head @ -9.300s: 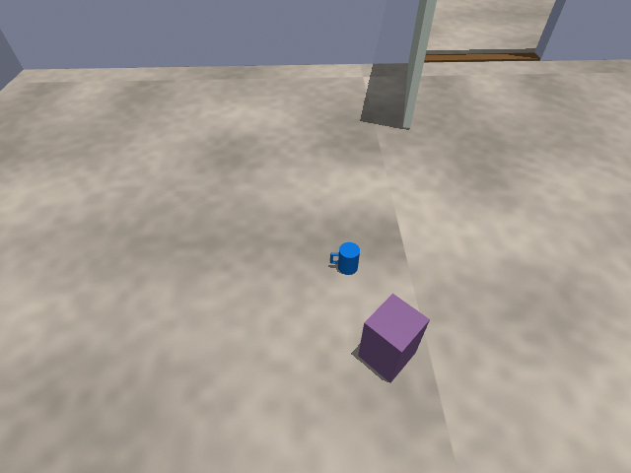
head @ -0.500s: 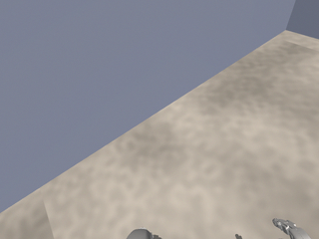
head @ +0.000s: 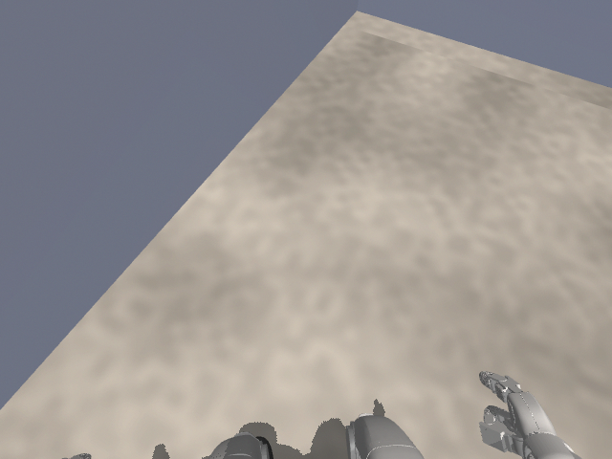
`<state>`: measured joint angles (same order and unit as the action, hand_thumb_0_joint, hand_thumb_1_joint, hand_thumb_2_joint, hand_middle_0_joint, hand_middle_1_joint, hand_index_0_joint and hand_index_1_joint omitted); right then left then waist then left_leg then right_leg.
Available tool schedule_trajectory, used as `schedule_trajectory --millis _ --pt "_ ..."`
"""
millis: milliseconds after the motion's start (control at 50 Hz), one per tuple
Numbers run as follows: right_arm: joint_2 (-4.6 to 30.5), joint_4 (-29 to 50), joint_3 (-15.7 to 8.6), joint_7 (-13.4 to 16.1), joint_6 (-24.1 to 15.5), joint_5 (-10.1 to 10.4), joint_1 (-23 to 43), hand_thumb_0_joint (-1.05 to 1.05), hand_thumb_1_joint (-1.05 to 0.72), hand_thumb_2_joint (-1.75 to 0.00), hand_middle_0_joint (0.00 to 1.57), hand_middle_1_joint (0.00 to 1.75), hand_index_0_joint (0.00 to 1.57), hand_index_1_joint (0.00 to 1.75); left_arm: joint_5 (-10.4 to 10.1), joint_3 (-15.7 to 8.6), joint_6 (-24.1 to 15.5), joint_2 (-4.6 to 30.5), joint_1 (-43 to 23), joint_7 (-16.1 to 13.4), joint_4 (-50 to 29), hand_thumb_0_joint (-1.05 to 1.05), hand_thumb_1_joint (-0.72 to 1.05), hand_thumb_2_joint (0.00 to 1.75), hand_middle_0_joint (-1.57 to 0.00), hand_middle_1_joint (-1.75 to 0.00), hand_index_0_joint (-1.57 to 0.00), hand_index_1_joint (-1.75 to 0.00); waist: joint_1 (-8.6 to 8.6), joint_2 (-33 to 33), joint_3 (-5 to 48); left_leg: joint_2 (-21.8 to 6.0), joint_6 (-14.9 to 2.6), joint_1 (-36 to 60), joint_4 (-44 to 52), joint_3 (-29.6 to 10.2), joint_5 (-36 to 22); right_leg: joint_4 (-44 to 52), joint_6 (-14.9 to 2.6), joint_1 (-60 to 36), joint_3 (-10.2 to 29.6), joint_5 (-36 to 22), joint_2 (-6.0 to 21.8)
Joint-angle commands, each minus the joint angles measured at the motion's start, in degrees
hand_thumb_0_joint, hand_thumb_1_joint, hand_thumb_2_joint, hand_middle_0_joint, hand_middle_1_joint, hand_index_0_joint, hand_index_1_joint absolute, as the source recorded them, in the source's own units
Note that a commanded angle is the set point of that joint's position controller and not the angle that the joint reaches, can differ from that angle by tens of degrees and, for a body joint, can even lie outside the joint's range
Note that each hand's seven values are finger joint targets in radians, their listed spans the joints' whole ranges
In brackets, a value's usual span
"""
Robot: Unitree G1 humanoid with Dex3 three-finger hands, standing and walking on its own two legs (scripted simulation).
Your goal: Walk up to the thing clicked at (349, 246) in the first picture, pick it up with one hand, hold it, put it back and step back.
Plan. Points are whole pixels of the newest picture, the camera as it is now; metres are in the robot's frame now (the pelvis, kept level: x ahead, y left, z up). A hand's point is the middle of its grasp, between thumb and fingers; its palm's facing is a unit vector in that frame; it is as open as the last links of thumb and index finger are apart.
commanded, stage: walk up
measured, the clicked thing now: out of the picture -0.07 -1.48 -0.71
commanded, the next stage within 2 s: none
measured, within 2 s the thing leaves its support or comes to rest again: neither
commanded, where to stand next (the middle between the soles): +0.05 -0.07 m, yaw -105 degrees
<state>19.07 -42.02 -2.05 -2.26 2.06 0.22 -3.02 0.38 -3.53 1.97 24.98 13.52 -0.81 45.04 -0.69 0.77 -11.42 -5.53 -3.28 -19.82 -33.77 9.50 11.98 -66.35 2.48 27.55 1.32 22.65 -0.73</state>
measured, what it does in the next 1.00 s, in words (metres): steps on the spot, turning right: right foot, then left foot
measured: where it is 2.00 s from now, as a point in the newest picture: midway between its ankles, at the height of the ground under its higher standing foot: outside the picture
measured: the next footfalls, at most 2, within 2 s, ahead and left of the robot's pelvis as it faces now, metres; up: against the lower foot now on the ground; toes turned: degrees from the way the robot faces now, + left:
right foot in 0.30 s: -0.03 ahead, -0.11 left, +0.00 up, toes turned -24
left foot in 0.56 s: +0.08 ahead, +0.09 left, +0.00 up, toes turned -31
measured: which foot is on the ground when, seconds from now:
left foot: down 0.00-0.32, up 0.34-0.54, down 0.56-0.94, up 0.96-1.00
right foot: up 0.00-0.28, down 0.30-0.56, up 0.58-0.90, down 0.92-1.00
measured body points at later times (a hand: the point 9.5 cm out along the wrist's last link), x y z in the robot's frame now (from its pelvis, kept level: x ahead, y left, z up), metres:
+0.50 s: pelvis -0.03 +0.04 -0.01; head -0.01 +0.02 +0.44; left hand +0.19 +0.30 -0.10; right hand -0.10 -0.30 -0.11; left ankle +0.05 +0.12 -0.71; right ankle -0.06 -0.10 -0.73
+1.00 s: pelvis -0.02 -0.01 -0.01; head -0.02 -0.06 +0.43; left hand +0.33 +0.05 -0.09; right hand -0.29 -0.22 -0.13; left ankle +0.05 +0.11 -0.69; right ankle -0.11 -0.10 -0.73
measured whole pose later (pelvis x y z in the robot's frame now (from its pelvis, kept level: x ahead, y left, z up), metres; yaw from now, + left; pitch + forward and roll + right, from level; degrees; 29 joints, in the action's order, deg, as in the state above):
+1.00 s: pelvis -0.02 -0.01 -0.01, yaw -58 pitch -1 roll -1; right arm 26.3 -45.7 -4.8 -2.9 2.5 -0.6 -16.7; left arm 1.6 -3.1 -1.2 24.9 11.0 1.2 42.4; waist 3.1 -4.0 -6.8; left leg -9.4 1.2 -19.3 -56.4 7.7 31.0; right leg -38.8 -0.6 20.8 -0.6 17.2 -0.3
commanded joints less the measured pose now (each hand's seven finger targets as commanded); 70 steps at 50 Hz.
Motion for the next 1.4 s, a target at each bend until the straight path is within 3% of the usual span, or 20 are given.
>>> schedule_trajectory --millis 0,260,300,320,380,500,540,560,620,660,860,900,940,960,1020,1140,1240,1280,1300,1380 --pt "15.9 4.1 -6.0 1.9 -1.9 0.0 -4.5 0.00 -0.90 -0.90 0.20 0.30 0.20 0.30 1.1 -3.3 0.9 8.0 4.0 1.6 -4.6 0.00 0.90 0.90 -0.20 -0.30 -0.20 -0.30 2.43 -9.3 14.1 -16.4 -6.61 18.0 10.7 -10.6 -18.9 6.5 0.77 5.1 0.9 -2.6 4.2" --pt "18.5 4.4 -8.6 1.2 -2.0 -2.1 -0.3 0.00 -0.90 -0.90 0.20 0.30 0.20 0.30 2.5 -6.0 1.3 10.3 12.9 4.9 -4.5 0.00 0.90 0.90 -0.20 -0.30 -0.20 -0.30 -4.67 -4.4 19.2 -16.4 0.60 -0.7 3.7 4.2 15.3 31.0 -8.08 -19.7 -6.7 1.5 3.4" --pt "12.9 5.1 -6.3 1.1 -2.1 -0.6 -0.1 0.00 -0.90 -0.90 0.20 0.30 0.20 0.30 3.2 -6.8 1.2 17.2 8.0 4.2 -6.8 0.00 0.90 0.90 -0.20 -0.30 -0.20 -0.30 -4.73 21.5 10.0 0.1 6.39 -17.2 -14.6 7.4 25.9 50.5 -16.36 -14.3 30.3 11.9 15.1" --pt "16.4 4.7 -6.6 1.6 -2.4 0.2 2.8 0.00 -0.90 -0.90 0.20 0.30 0.20 0.30 3.3 -7.0 1.4 19.0 3.6 4.2 -8.1 0.00 0.90 0.90 -0.20 -0.30 -0.20 -0.30 -3.69 18.0 5.3 0.9 7.27 -15.1 -20.5 -4.2 24.6 53.8 -19.80 -6.4 37.8 12.9 17.0" --pt "16.3 -1.3 -6.2 1.0 -2.8 0.9 -8.5 0.00 -0.90 -0.90 0.20 0.30 0.20 0.30 2.4 -5.8 0.7 14.6 -5.4 3.2 -10.8 0.00 0.90 0.90 -0.20 -0.30 -0.20 -0.30 2.33 13.0 10.8 1.8 6.92 -10.7 -20.6 -6.5 12.3 47.3 -13.95 -10.9 21.8 -2.5 10.1" --pt "15.3 -2.1 -5.5 2.7 -4.4 -0.3 -15.2 0.00 -0.90 -0.90 0.20 0.30 0.20 0.30 2.3 -3.9 0.0 11.6 -7.4 3.8 -11.8 0.00 0.90 0.90 -0.20 -0.30 -0.20 -0.30 5.33 5.5 11.0 5.2 3.22 15.5 4.7 -10.7 7.5 39.8 -9.46 4.6 21.4 -2.3 5.7" --pt "23.4 -1.7 -7.2 3.7 -5.2 -1.9 -18.0 0.00 -0.90 -0.90 0.20 0.30 0.20 0.30 2.1 -2.1 0.5 3.9 -1.5 3.7 -10.5 0.00 0.90 0.90 -0.20 -0.30 -0.20 -0.30 4.67 -17.1 10.7 -18.1 0.46 21.6 21.1 -36.6 23.3 14.3 -3.12 16.5 7.6 6.0 -7.9" --pt "25.3 0.6 -7.8 3.2 -5.3 -1.1 -10.6 0.00 -0.90 -0.90 0.20 0.30 0.20 0.30 3.0 -3.6 0.6 10.3 1.7 3.2 -8.4 0.00 0.90 0.90 -0.20 -0.30 -0.20 -0.30 2.52 -11.5 7.7 -26.8 -4.08 11.3 25.6 -41.7 30.1 8.2 -2.21 15.3 7.4 4.2 -1.3" --pt "19.7 -0.2 -6.4 3.2 -6.1 -1.4 -6.9 0.00 -0.90 -0.90 0.20 0.30 0.20 0.30 1.6 -5.1 0.4 12.2 0.7 5.0 -5.5 0.00 0.90 0.90 -0.20 -0.30 -0.20 -0.30 -0.20 -8.5 5.4 -14.9 2.35 5.0 24.1 -22.0 20.0 7.6 -2.01 5.9 6.3 -6.1 2.4" --pt "19.1 0.1 -6.4 2.9 -6.1 -1.8 -6.4 0.00 -0.90 -0.90 0.20 0.30 0.20 0.30 1.2 -4.3 0.3 11.0 1.9 6.2 -4.8 0.00 0.90 0.90 -0.20 -0.30 -0.20 -0.30 0.80 -13.3 7.6 -11.9 0.44 7.6 21.7 -13.2 15.4 9.6 -1.75 4.7 1.6 -9.0 3.6" --pt "19.6 3.0 -6.6 -0.8 -3.1 -1.4 -11.7 0.00 -0.90 -0.90 0.20 0.30 0.20 0.30 1.2 -2.7 -2.7 10.2 -1.4 3.5 -4.6 0.00 0.90 0.90 -0.20 -0.30 -0.20 -0.30 2.95 -9.3 10.9 -13.4 -3.16 8.5 4.8 1.4 1.4 33.9 -2.95 -10.1 -9.0 -5.8 0.5" --pt "16.2 4.3 -5.0 -0.8 -2.6 -0.6 -12.1 0.00 -0.90 -0.90 0.20 0.30 0.20 0.30 1.8 -4.8 -3.7 14.7 8.9 1.7 -2.3 0.00 0.90 0.90 -0.20 -0.30 -0.20 -0.30 -3.56 3.1 17.2 -6.7 0.59 -3.5 -19.8 6.0 -3.4 41.7 -7.47 -29.5 0.3 -2.5 1.0" --pt "15.8 8.4 -4.5 -0.5 -2.5 -0.3 -6.2 0.00 -0.90 -0.90 0.20 0.30 0.20 0.30 1.4 -5.8 -4.2 20.9 11.2 0.1 -4.4 0.00 0.90 0.90 -0.20 -0.30 -0.20 -0.30 -5.69 11.6 15.9 1.7 4.91 -24.1 -32.4 -9.3 26.0 46.6 -20.24 -32.6 40.3 -12.9 20.7" --pt "17.4 7.1 -4.9 -0.2 -2.4 -0.2 -6.4 0.00 -0.90 -0.90 0.20 0.30 0.20 0.30 0.2 -5.3 -4.1 19.3 8.1 -0.4 -5.0 0.00 0.90 0.90 -0.20 -0.30 -0.20 -0.30 -3.56 6.4 15.0 -1.1 4.83 -24.2 -33.7 -12.8 23.9 44.2 -20.51 -33.0 34.8 -17.3 20.3" --pt "17.4 3.0 -4.6 0.7 -2.6 -0.4 -11.5 0.00 -0.90 -0.90 0.20 0.30 0.20 0.30 -0.6 -3.6 -4.2 15.5 2.1 -1.9 -7.4 0.00 0.90 0.90 -0.20 -0.30 -0.20 -0.30 0.89 7.9 14.9 -1.6 4.64 -18.0 -26.7 -11.9 17.0 38.5 -14.32 -25.2 20.9 -25.4 12.3" --pt "14.8 3.6 -4.9 1.7 -1.0 0.5 -11.0 0.00 -0.90 -0.90 0.20 0.30 0.20 0.30 0.7 -2.7 -4.2 14.6 -0.2 -2.1 -8.8 0.00 0.90 0.90 -0.20 -0.30 -0.20 -0.30 1.49 9.4 13.8 3.9 2.92 -6.0 -23.6 -10.1 13.0 32.4 -14.79 -7.4 19.4 -42.6 7.9" --pt "13.6 2.3 -5.5 2.4 -2.4 -0.6 -15.1 0.00 -0.90 -0.90 0.20 0.30 0.20 0.30 -0.1 -2.4 -2.7 13.0 -3.7 -2.4 -10.6 0.00 0.90 0.90 -0.20 -0.30 -0.20 -0.30 5.74 7.2 14.7 6.1 -0.01 7.0 -2.7 -9.9 2.8 23.0 -10.00 0.9 19.9 -33.5 3.9" --pt "19.8 4.0 -7.0 2.9 -3.0 -2.1 -13.1 0.00 -0.90 -0.90 0.20 0.30 0.20 0.30 -0.5 -0.8 -2.2 6.4 0.8 -2.9 -10.7 0.00 0.90 0.90 -0.20 -0.30 -0.20 -0.30 3.27 -13.4 13.9 -16.5 -5.10 12.7 10.2 -35.5 -7.0 4.6 -2.85 12.3 7.6 8.4 -8.6" --pt "23.5 4.6 -7.9 2.3 -3.3 -1.1 -10.5 0.00 -0.90 -0.90 0.20 0.30 0.20 0.30 0.1 -1.5 -2.1 10.4 3.1 -3.4 -9.2 0.00 0.90 0.90 -0.20 -0.30 -0.20 -0.30 3.17 -13.8 16.0 -24.2 -11.62 11.1 11.2 -41.7 -11.0 -4.3 -1.94 10.9 7.3 12.4 -5.1" --pt "18.6 4.7 -6.4 3.1 -3.9 -1.4 -7.9 0.00 -0.90 -0.90 0.20 0.30 0.20 0.30 -0.3 -3.0 -1.7 11.3 2.2 -0.9 -6.1 0.00 0.90 0.90 -0.20 -0.30 -0.20 -0.30 1.91 -12.8 12.1 -13.0 -8.45 6.1 6.6 -22.0 -12.6 -7.4 -2.65 8.5 5.4 3.5 -0.7"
